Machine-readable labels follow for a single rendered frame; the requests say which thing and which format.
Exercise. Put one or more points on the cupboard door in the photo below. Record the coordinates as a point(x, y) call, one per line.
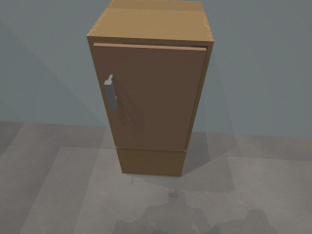
point(156, 89)

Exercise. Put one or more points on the handle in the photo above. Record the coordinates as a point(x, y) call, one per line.
point(110, 94)

